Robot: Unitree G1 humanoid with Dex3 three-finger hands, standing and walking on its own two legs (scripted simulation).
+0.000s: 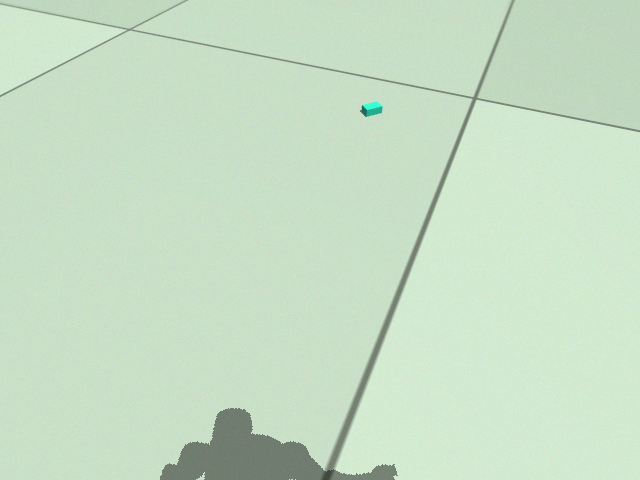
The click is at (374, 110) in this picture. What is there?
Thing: flat box
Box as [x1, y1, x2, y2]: [361, 101, 382, 116]
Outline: 382,106 377,101 362,105 361,111 367,116 381,112
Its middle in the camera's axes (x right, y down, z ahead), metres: +0.32 -0.78 +2.33
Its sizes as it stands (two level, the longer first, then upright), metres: 0.103 0.063 0.043
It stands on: the floor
